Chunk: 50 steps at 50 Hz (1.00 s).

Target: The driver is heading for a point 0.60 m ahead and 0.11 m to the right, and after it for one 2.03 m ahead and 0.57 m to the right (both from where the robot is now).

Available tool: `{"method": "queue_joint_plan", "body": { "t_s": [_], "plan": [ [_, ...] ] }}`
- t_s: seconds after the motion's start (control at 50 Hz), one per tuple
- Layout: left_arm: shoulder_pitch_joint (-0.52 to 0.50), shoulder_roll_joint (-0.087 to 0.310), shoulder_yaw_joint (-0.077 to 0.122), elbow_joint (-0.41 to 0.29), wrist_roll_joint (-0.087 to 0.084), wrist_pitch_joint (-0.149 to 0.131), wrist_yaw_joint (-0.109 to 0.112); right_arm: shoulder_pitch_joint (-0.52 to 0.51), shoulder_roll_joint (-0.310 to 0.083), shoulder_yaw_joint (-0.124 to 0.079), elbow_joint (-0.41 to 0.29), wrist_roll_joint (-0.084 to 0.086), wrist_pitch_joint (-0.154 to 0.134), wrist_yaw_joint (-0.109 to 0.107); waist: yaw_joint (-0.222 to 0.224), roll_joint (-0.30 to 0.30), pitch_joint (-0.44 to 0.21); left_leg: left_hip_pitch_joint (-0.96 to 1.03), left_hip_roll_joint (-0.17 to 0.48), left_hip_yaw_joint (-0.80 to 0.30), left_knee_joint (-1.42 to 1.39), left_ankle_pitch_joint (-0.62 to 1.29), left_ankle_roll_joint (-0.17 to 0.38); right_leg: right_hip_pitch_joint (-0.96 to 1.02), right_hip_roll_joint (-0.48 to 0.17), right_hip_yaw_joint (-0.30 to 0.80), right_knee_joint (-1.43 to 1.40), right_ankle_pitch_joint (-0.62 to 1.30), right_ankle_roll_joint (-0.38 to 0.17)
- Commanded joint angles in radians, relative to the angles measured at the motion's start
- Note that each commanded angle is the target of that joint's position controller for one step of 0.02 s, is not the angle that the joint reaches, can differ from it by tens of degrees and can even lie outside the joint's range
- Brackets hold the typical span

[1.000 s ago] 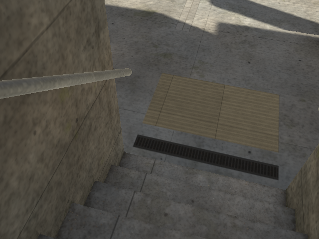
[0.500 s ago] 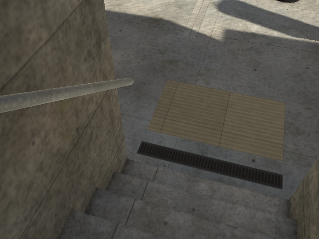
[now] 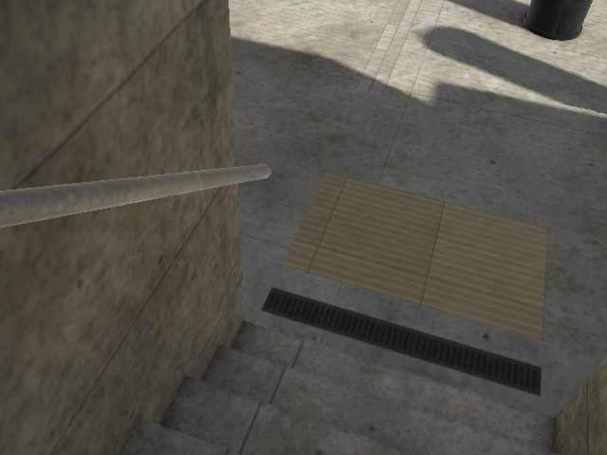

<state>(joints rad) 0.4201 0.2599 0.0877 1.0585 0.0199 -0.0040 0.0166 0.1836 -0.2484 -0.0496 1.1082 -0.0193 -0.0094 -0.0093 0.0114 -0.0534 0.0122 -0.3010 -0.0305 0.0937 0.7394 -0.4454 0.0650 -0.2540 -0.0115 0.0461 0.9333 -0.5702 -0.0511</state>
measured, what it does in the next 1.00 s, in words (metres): goes down, turning right: right foot 0.19 m lower, then left foot 0.19 m lower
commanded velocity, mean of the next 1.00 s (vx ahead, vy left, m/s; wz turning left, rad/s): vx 0.48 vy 0.00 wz -0.39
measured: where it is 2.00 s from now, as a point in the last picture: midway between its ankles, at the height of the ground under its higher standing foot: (363, 397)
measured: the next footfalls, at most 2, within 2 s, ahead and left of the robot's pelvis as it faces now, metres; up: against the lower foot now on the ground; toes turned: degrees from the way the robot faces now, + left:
right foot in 0.46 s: +0.20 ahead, -0.06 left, -0.19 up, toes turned -10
left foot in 0.76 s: +0.52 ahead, +0.11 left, -0.38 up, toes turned -15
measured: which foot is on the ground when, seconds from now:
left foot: down 0.00-0.44, up 0.46-0.74, down 0.76-1.00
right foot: up 0.00-0.44, down 0.46-0.76, up 0.78-1.00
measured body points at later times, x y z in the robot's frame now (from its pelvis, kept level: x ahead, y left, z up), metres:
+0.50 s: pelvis +0.23 +0.02 -0.16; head +0.24 +0.03 +0.29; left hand +0.34 +0.26 -0.31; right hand +0.06 -0.18 -0.29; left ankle +0.07 +0.11 -0.61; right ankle +0.16 -0.05 -0.91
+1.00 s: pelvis +0.52 +0.03 -0.40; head +0.52 +0.03 +0.05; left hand +0.72 +0.19 -0.53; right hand +0.33 -0.11 -0.54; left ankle +0.49 +0.12 -1.09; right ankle +0.57 -0.14 -0.99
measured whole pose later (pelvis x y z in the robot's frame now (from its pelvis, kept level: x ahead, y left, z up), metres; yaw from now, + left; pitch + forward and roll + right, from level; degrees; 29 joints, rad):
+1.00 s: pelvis +0.52 +0.03 -0.40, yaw -25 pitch +1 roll +2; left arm 0.23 0.25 -0.01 0.87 0.09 -0.06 -0.14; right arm 0.56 -0.16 0.04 1.07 -0.11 -0.13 0.02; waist -0.06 -0.03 -0.03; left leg -0.30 -0.01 0.20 0.84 -0.56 0.08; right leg -0.94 -0.09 0.01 1.38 0.08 -0.07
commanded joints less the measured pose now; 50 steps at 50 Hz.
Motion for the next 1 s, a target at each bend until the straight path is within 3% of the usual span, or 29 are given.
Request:
{"method": "queue_joint_plan", "body": {
  "t_s": [0.02,0.08,0.12,0.14,0.24,0.28,0.38,0.42,0.44,0.46,0.48,0.5,0.52,0.54,0.56,0.6,0.62,0.66,0.7,0.74,0.76,0.78,0.8,0.84,0.9,0.92,0.94,0.98,1.0],
  "plan": [
    [-0.189,0.069,0.009,-0.153,0.012,-0.007,0.009,0.396,-0.199,-0.031,0.111,0.007,-0.016,-0.006,-0.136,0.157,0.107,0.380,0.385,-0.678,-0.405,0.078,0.214,-0.735,0.093,0.152,0.383,-0.056,-0.033],
    [-0.099,0.068,0.011,-0.088,0.030,0.029,0.012,0.246,-0.138,-0.028,0.041,-0.029,-0.059,-0.007,-0.002,0.059,0.136,0.146,0.322,-0.480,-0.310,0.321,0.176,-0.562,0.030,0.142,0.334,0.211,0.001],
    [-0.099,0.082,0.012,-0.090,0.019,0.050,-0.006,0.168,-0.079,-0.018,0.001,-0.003,-0.090,0.008,0.069,0.042,0.098,-0.056,0.191,-0.268,-0.251,0.357,0.110,-0.338,0.051,0.095,0.171,0.511,0.007],
    [-0.063,-0.147,-0.082,-0.086,0.095,-0.030,-0.071,0.124,0.102,0.055,-0.046,-0.170,-0.143,0.038,0.050,0.137,0.105,-0.205,0.109,-0.156,-0.227,0.256,0.072,-0.291,0.003,0.195,0.172,0.841,-0.042],
    [-0.293,0.063,-0.039,-0.183,0.047,-0.103,-0.078,0.418,0.034,0.085,0.040,-0.123,-0.163,-0.001,-0.057,0.104,0.047,-0.243,0.182,-0.123,-0.042,0.107,0.100,-0.219,0.002,0.031,-0.161,0.994,0.017],
    [-0.423,0.027,-0.060,-0.224,0.057,-0.089,-0.072,0.601,0.055,0.102,0.083,-0.088,-0.149,-0.019,-0.137,0.103,0.075,-0.086,0.214,-0.209,0.011,0.130,0.102,-0.344,-0.004,0.017,-0.297,0.895,0.029],
    [-0.257,0.094,-0.038,-0.156,0.050,-0.083,-0.063,0.445,-0.092,0.050,-0.037,-0.034,-0.122,0.014,-0.038,0.112,0.127,-0.151,0.222,-0.216,0.243,0.525,0.069,-0.080,0.042,-0.105,-0.433,0.382,0.043],
    [-0.178,0.055,-0.045,-0.101,0.052,-0.073,-0.069,0.516,-0.124,0.023,-0.032,-0.068,-0.086,0.036,-0.052,0.139,0.111,-0.062,0.231,-0.339,0.420,0.607,0.095,0.044,0.040,-0.040,-0.656,0.311,0.021],
    [-0.062,0.088,-0.037,-0.031,0.046,-0.080,-0.072,0.495,-0.103,0.020,-0.047,-0.083,-0.076,0.057,-0.023,0.042,0.147,-0.177,0.200,-0.391,0.595,0.625,0.094,0.218,0.039,-0.058,-0.766,0.486,-0.010],
    [0.390,0.078,-0.020,0.134,0.068,-0.084,-0.068,0.376,-0.151,0.004,-0.061,-0.101,-0.073,0.095,0.187,-0.059,0.063,-0.415,0.123,-0.279,1.051,0.618,0.007,0.628,-0.010,-0.008,-0.785,0.805,-0.130],
    [0.583,0.074,-0.013,0.222,0.110,-0.082,-0.048,0.261,-0.068,0.023,-0.117,-0.077,-0.076,0.134,0.263,-0.171,-0.094,-0.825,0.017,-0.130,1.563,-0.322,-0.068,1.005,-0.193,0.151,-0.478,1.152,-0.295],
    [0.451,0.253,0.031,0.122,0.079,-0.110,-0.038,0.232,0.056,0.063,-0.255,-0.046,-0.103,0.174,0.164,-0.001,-0.141,-1.112,-0.006,-0.193,1.488,-0.267,-0.106,1.146,-0.344,0.307,-0.295,1.512,-0.367],
    [0.286,0.260,0.032,0.074,0.106,-0.128,-0.039,0.054,-0.005,0.046,-0.393,-0.021,-0.131,0.181,0.187,0.125,-0.006,-1.265,0.033,-0.263,1.285,-0.295,-0.171,0.993,-0.430,0.406,-0.282,1.270,-0.396],
    [-0.067,-0.016,-0.061,-0.019,0.099,-0.142,-0.027,-0.004,-0.013,0.046,-0.400,-0.059,-0.114,0.139,0.047,0.232,0.092,-1.189,0.176,-0.371,0.722,0.119,-0.113,0.633,-0.388,0.327,-0.389,0.778,-0.231],
    [-0.149,-0.059,-0.094,-0.014,0.075,-0.138,-0.041,0.096,-0.002,0.049,-0.342,-0.100,-0.074,0.096,-0.052,0.225,0.175,-0.916,0.188,-0.256,0.579,0.212,-0.017,0.215,-0.208,0.177,-0.434,0.566,-0.196],
    [-0.354,0.074,-0.060,-0.161,0.057,-0.155,-0.064,0.270,0.006,0.059,-0.240,-0.148,-0.047,0.088,-0.150,-0.024,0.175,0.070,0.108,-0.082,0.291,0.731,-0.031,-0.706,0.086,-0.092,-0.440,0.462,-0.173],
    [-0.311,0.068,-0.070,-0.166,0.086,-0.176,-0.060,0.332,0.039,0.075,-0.243,-0.157,-0.043,0.105,-0.178,0.021,0.117,0.205,0.125,-0.092,0.340,0.839,-0.059,-0.776,0.077,-0.021,-0.349,0.418,-0.143],
    [-0.142,0.103,-0.059,-0.178,0.067,-0.218,-0.033,0.357,-0.026,0.078,-0.238,-0.105,-0.059,0.086,-0.092,0.139,0.101,0.307,0.127,-0.094,0.015,1.045,-0.066,-0.721,0.147,-0.022,-0.162,0.200,-0.102],
    [-0.084,0.157,-0.059,-0.183,0.057,-0.190,-0.039,0.303,-0.056,0.076,-0.280,-0.101,-0.052,0.079,-0.106,0.074,0.090,0.370,0.089,-0.003,-0.212,0.895,-0.075,-0.565,0.130,0.082,0.027,0.105,-0.114],
    [-0.070,0.196,-0.066,-0.234,0.035,-0.142,-0.075,0.478,-0.129,0.055,-0.145,-0.107,-0.069,0.090,-0.132,0.198,0.056,0.327,0.096,-0.034,-0.462,0.876,-0.049,-0.193,0.111,0.203,0.381,0.184,-0.103],
    [-0.066,0.158,-0.088,-0.250,0.056,-0.111,-0.115,0.653,-0.224,0.006,-0.098,-0.119,-0.075,0.092,-0.212,0.185,0.004,0.456,0.209,-0.082,-0.474,0.873,0.052,-0.211,0.103,0.279,0.622,0.301,-0.064],
    [0.239,-0.010,-0.103,-0.173,0.038,-0.115,-0.147,0.747,-0.271,-0.018,-0.111,-0.138,-0.083,0.093,-0.129,0.372,-0.264,0.887,0.350,-0.143,0.052,1.509,0.226,-0.550,0.192,0.165,1.148,-0.199,-0.038],
    [0.350,-0.025,-0.096,-0.207,0.000,-0.107,-0.166,0.670,-0.340,-0.026,-0.177,-0.112,-0.059,0.121,-0.053,0.334,-0.458,1.049,0.553,-0.506,0.076,1.852,0.405,-0.836,0.194,0.112,1.359,-0.248,-0.009],
    [-0.079,0.113,-0.081,-0.318,-0.020,-0.099,-0.115,0.549,-0.280,-0.027,-0.146,-0.073,-0.044,0.117,-0.163,0.107,-0.070,0.650,0.599,-0.658,-0.146,0.973,0.380,-1.284,0.039,0.080,1.250,-0.056,0.039],
    [-0.025,-0.011,-0.127,-0.239,0.066,-0.045,-0.105,0.292,0.156,0.097,-0.141,-0.097,-0.088,0.062,0.065,0.068,0.131,-0.099,0.395,-0.320,-0.300,0.606,0.172,-0.873,-0.197,0.144,0.691,0.489,-0.046],
    [0.000,0.017,-0.111,-0.185,0.082,-0.043,-0.127,0.162,0.186,0.113,-0.189,-0.078,-0.122,0.037,0.066,0.080,0.185,-0.413,0.262,-0.121,-0.329,0.522,0.142,-0.582,-0.179,0.058,0.327,0.721,-0.052],
    [-0.034,0.032,-0.092,-0.160,0.074,-0.042,-0.150,0.174,0.086,0.094,-0.170,-0.078,-0.150,0.017,0.039,0.152,0.127,-0.529,0.164,0.005,-0.330,0.273,0.105,-0.348,-0.104,-0.045,0.325,0.811,-0.034],
    [-0.021,0.054,-0.080,-0.157,0.071,-0.065,-0.190,0.323,-0.098,0.060,-0.097,-0.091,-0.158,0.014,0.035,0.150,0.094,-0.494,0.275,-0.113,-0.177,0.451,0.154,-0.362,-0.022,-0.079,0.603,0.645,-0.001],
    [-0.126,0.049,-0.093,-0.188,0.089,-0.063,-0.178,0.370,-0.027,0.078,-0.056,-0.090,-0.159,-0.003,-0.022,0.074,0.086,-0.120,0.286,-0.127,-0.110,0.391,0.115,-0.695,-0.136,0.111,0.203,0.895,-0.025]
  ]
}}
Over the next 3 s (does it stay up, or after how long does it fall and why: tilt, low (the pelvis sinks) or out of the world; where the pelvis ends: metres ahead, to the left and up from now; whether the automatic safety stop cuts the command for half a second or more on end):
stays up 1.45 -0.47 -1.13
